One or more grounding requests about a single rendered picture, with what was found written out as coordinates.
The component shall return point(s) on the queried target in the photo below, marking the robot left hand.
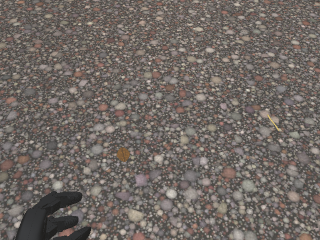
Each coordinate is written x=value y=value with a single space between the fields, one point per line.
x=36 y=225

